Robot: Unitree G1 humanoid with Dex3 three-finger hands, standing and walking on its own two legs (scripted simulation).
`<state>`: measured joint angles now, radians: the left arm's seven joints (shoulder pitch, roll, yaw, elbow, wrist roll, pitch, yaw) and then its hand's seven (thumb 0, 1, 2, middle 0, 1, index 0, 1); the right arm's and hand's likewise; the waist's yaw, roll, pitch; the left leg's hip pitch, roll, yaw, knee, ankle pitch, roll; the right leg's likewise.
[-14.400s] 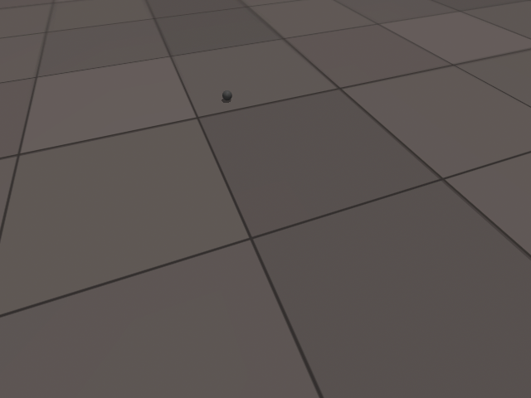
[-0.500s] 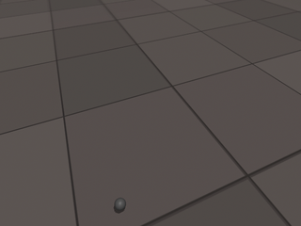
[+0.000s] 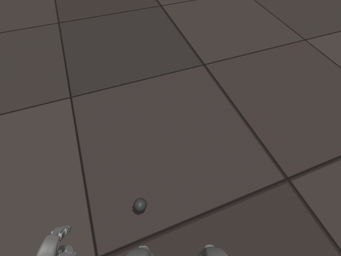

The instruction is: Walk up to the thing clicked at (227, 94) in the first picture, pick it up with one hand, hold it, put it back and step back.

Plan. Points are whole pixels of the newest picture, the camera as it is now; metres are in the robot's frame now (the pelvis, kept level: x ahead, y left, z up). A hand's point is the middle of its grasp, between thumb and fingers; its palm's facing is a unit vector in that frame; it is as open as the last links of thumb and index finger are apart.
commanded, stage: walk up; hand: left
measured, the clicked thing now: (140, 205) +0.42 +0.17 -0.71
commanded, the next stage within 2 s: none
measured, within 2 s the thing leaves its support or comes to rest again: neither
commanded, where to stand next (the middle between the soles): +0.03 -0.01 m, yaw +0 degrees
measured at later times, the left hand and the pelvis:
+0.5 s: hand out of the picture +0.01 +0.25 -0.13, palm faces -0.07 -0.93 -0.36, open 7.4 cm; pelvis -0.04 -0.01 +0.02, yaw -4 degrees
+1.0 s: hand out of the picture +0.10 +0.22 -0.13, palm faces -0.05 -0.94 -0.35, open 7.4 cm; pelvis -0.01 -0.03 +0.02, yaw -3 degrees
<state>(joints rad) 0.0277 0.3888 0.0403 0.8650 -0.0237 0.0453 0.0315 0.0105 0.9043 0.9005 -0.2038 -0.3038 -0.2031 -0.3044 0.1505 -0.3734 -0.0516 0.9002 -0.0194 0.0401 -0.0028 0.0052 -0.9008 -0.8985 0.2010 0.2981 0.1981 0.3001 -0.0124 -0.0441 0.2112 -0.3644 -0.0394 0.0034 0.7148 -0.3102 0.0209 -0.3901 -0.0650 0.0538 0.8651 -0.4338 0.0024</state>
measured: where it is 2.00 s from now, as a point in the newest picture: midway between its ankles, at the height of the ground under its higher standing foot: outside the picture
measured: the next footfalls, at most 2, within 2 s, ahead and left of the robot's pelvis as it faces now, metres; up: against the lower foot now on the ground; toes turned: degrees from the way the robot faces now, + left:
right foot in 0.32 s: -0.01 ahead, -0.15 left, +0.00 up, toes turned -3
left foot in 1.76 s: +0.17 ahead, +0.13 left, +0.00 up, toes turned +2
